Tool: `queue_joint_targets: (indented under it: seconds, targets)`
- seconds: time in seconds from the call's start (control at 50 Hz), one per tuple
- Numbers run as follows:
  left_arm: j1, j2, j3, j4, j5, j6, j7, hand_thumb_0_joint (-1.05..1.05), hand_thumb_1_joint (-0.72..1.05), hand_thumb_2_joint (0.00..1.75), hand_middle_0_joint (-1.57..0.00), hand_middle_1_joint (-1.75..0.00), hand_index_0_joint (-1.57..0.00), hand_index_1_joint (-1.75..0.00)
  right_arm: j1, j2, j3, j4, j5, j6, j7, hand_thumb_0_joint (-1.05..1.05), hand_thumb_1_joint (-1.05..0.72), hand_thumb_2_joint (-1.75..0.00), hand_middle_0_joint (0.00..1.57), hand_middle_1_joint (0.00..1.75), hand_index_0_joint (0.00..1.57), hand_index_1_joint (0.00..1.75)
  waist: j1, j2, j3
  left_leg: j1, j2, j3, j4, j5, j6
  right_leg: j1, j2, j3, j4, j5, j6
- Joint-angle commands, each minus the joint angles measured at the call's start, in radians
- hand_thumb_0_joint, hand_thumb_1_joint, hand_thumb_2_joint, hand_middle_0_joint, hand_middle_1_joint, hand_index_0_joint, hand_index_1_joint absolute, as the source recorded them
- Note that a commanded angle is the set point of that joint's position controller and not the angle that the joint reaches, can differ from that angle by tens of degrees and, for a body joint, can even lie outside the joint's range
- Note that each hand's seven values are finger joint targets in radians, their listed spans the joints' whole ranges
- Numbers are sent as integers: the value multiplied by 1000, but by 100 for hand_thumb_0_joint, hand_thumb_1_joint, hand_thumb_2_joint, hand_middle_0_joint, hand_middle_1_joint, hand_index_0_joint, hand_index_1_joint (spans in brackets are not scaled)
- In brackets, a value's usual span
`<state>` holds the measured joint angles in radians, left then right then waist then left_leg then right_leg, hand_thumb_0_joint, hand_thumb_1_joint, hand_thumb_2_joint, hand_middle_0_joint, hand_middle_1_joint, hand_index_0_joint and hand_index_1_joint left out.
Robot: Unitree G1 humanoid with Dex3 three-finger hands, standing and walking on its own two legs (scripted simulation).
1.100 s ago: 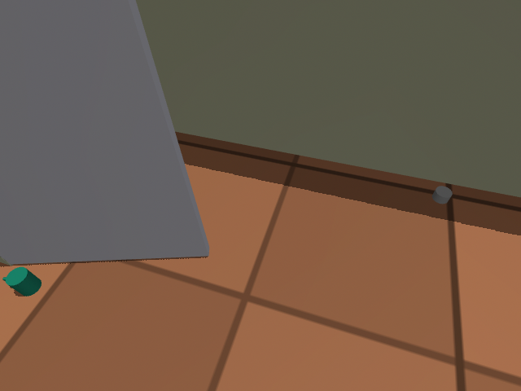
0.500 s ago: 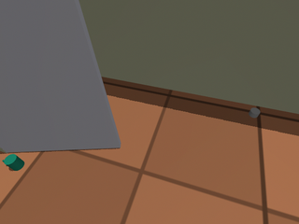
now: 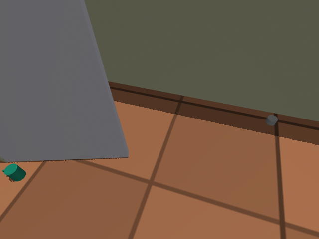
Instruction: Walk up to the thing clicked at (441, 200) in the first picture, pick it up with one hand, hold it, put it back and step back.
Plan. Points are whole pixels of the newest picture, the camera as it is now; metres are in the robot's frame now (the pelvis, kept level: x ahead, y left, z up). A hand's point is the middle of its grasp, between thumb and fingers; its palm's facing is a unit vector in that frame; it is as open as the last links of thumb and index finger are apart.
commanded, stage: stand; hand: left
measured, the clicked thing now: (271, 120) +1.09 -0.80 -0.76
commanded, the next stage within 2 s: walk up in 0.02 s
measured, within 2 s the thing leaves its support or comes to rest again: neither
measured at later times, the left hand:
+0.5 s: hand (137, 199) +0.26 +0.11 -0.15, palm faces -0.31 -0.87 -0.37, open 7.4 cm
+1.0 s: hand (198, 130) +0.52 -0.10 -0.14, palm faces -0.65 -0.67 -0.35, open 7.4 cm
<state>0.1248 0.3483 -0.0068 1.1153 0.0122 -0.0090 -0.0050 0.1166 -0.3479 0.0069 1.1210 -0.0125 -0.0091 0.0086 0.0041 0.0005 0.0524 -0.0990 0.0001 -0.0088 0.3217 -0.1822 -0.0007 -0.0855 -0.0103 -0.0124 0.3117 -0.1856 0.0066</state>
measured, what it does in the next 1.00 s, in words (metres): walks ahead, turning right: right foot, then left foot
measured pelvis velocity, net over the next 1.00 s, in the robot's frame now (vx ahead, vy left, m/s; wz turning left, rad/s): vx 0.25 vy -0.24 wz -0.64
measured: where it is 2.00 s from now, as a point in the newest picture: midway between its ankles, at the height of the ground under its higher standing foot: (260, 186)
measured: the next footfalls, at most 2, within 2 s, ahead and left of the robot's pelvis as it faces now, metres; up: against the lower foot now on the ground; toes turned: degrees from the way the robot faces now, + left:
right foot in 0.36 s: +0.12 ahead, -0.27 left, +0.00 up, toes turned -23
left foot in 0.70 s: +0.33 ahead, -0.10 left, +0.00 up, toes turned -22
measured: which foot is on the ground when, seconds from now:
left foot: down 0.00-0.38, up 0.40-0.68, down 0.70-1.00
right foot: down 0.00-0.06, up 0.08-0.34, down 0.36-0.70, up 0.72-1.00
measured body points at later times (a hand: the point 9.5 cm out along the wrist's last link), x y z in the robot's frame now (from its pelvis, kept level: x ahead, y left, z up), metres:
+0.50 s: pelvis +0.08 -0.12 -0.03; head +0.09 -0.15 +0.42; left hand +0.27 +0.16 -0.12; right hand +0.04 -0.48 -0.14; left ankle +0.06 +0.04 -0.69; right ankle +0.09 -0.26 -0.75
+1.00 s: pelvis +0.25 -0.24 -0.02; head +0.27 -0.25 +0.43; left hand +0.55 -0.06 -0.11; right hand +0.04 -0.52 -0.11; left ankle +0.29 -0.09 -0.75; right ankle +0.25 -0.43 -0.73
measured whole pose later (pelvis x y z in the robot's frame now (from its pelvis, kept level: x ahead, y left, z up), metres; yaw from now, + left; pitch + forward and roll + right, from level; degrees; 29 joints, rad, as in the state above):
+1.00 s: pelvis +0.25 -0.24 -0.02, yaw -37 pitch -2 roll +1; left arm 0.19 0.46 0.08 0.84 0.02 -0.01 -0.12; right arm 0.41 -0.47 -0.07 0.87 -0.04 -0.10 0.04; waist -0.07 -0.03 0.07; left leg -0.08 0.14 0.23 0.48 -0.34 -0.05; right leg -0.48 -0.09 0.01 0.68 -0.25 -0.02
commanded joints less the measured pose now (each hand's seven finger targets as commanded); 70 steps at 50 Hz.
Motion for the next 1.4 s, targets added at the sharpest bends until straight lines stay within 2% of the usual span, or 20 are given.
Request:
queue_joint_targets:
  seconds: [0.0, 0.06, 0.32, 0.36, 0.38, 0.4, 0.48, 0.64, 0.68, 0.7, 0.82, 1.0, 1.04, 1.06, 1.08, 1.18, 1.28, 1.34, 1.36, 1.38]
  targets:
    - [-22, 300, 139, -187, 41, 8, -44, 0, 90, 90, -20, -30, -20, -30, 18, -336, -129, -149, -4, -48, -16, 0, -90, -90, 20, 30, 20, 30, -34, -49, -93, 197, 125, -60, 83, -215, 79, -305, -57, 176, 74, -135, -76]
    - [-175, 252, 142, -267, 68, 35, -92, 0, 90, 90, -20, -30, -20, -30, 125, -407, -171, -164, -4, -68, -31, 0, -90, -90, 20, 30, 20, 30, -103, 78, -12, 172, 550, -366, -184, -329, 266, -650, -111, 100, 591, -265, 0]
    - [106, 264, 165, -269, 34, 17, -142, 0, 90, 90, -20, -30, -20, -30, -30, -369, -178, -285, -27, -66, -6, 0, -90, -90, 20, 30, 20, 30, 66, 92, -31, -194, 285, 211, 180, -238, 124, -104, -46, -141, 335, -55, -32]
    - [355, 402, 216, -219, 31, -7, -105, 0, 90, 90, -20, -30, -20, -30, 13, -230, -120, -322, -27, -57, 0, 0, -90, -90, 20, 30, 20, 30, 180, -364, -81, -470, 77, 271, 818, -358, 50, 141, -132, 208, 68, -408, -130]
    - [339, 496, 229, -254, 15, -9, -99, 0, 90, 90, -20, -30, -20, -30, 0, -244, -112, -371, 0, -65, 7, 0, -90, -90, 20, 30, 20, 30, 149, -452, -76, -684, -17, 120, 914, -454, 11, 162, -319, 738, -144, -464, -258]
    - [260, 486, 227, -280, -3, -5, -89, 0, 90, 90, -20, -30, -20, -30, -41, -309, -125, -360, 0, -69, 7, 0, -90, -90, 20, 30, 20, 30, 127, -231, -39, -623, 94, 3, 927, -384, 6, 58, -367, 747, -154, -567, -296]
    - [99, 350, 177, -339, -4, -12, -63, 0, 90, 90, -20, -30, -20, -30, 131, -305, -127, -286, 12, -83, 17, 0, -90, -90, 20, 30, 20, 30, 6, -154, -17, -399, 131, 10, 667, -271, 28, -141, -202, 361, -33, -300, -217]
    - [3, 298, 145, -428, 6, -26, -80, 0, 90, 90, -20, -30, -20, -30, 316, -295, -157, -284, -20, -113, 9, 0, -90, -90, 20, 30, 20, 30, -103, -56, -42, 71, 50, 79, 262, -4, 15, -512, -116, 244, 160, -360, -172]
    - [37, 156, 105, -447, 10, -29, -74, 0, 90, 90, -20, -30, -20, -30, 475, -427, -194, -272, -48, -133, -16, 0, -90, -90, 20, 30, 20, 30, -174, 310, -78, 253, 359, -455, -38, -522, 88, -792, 143, 130, 721, -363, -81]
    - [89, 244, 119, -432, 19, -24, -65, 0, 90, 90, -20, -30, -20, -30, 334, -458, -195, -328, -21, -135, -14, 0, -90, -90, 20, 30, 20, 30, -104, 183, -41, 123, 519, -713, -205, -720, 190, -761, 76, 163, 849, -327, -63]
    - [110, 282, 137, -344, 0, -32, -96, 0, 90, 90, -20, -30, -20, -30, 223, -356, -149, -332, -11, -140, 1, 0, -90, -90, 20, 30, 20, 30, -45, 141, 46, -35, 343, -126, -130, -231, 189, -565, -75, 110, 650, -118, -1]
    - [117, 251, 135, -311, -1, -35, -99, 0, 90, 90, -20, -30, -20, -30, 203, -370, -146, -346, -4, -101, 11, 0, -90, -90, 20, 30, 20, 30, 20, 82, -76, -100, 258, 196, 228, 115, 121, -90, 18, -120, 235, 43, -56]
    - [347, 384, 193, -262, 3, -50, -66, 0, 90, 90, -20, -30, -20, -30, 250, -254, -100, -376, 0, -93, 11, 0, -90, -90, 20, 30, 20, 30, 137, -252, -178, -395, 130, 209, 739, -21, 63, 240, -100, 182, 134, -249, -127]
    - [341, 460, 197, -300, -8, -54, -56, 0, 90, 90, -20, -30, -20, -30, 248, -254, -93, -400, 17, -92, 13, 0, -90, -90, 20, 30, 20, 30, 116, -339, -163, -640, 15, 143, 903, -300, 21, 290, -350, 698, -36, -286, -269]
    - [282, 453, 189, -317, -28, -52, -54, 0, 90, 90, -20, -30, -20, -30, 184, -333, -115, -387, 7, -86, 3, 0, -90, -90, 20, 30, 20, 30, 109, -170, -101, -607, 111, 5, 936, -319, 17, 142, -394, 726, -37, -318, -327]
    - [136, 341, 146, -353, -20, -62, -38, 0, 90, 90, -20, -30, -20, -30, 305, -301, -113, -299, 4, -77, 24, 0, -90, -90, 20, 30, 20, 30, -8, -185, -10, -401, 135, 30, 653, -200, 17, -156, -161, 251, 47, -11, -231]
    - [137, 346, 143, -388, -4, -73, -46, 0, 90, 90, -20, -30, -20, -30, 213, -281, -123, -335, -6, -91, 42, 0, -90, -90, 20, 30, 20, 30, 13, -181, -6, -284, 98, 79, 393, -109, 10, -273, -188, 263, 32, -156, -232]
    - [60, 302, 120, -406, -2, -67, -45, 0, 90, 90, -20, -30, -20, -30, 355, -301, -151, -290, -14, -108, 36, 0, -90, -90, 20, 30, 20, 30, -97, -84, -36, 75, 52, 111, 299, -13, 18, -533, -124, 194, 205, -319, -168]
    - [88, 242, 99, -407, 4, -67, -43, 0, 90, 90, -20, -30, -20, -30, 459, -350, -171, -266, -22, -116, 25, 0, -90, -90, 20, 30, 20, 30, -153, 100, -73, 222, 109, -18, 206, -184, 45, -650, -43, 142, 460, -313, -130]
    - [125, 169, 78, -410, -6, -71, -36, 0, 90, 90, -20, -30, -20, -30, 507, -430, -187, -279, -34, -125, 15, 0, -90, -90, 20, 30, 20, 30, -159, 300, -77, 226, 371, -472, -22, -527, 115, -762, 114, 79, 794, -345, -72]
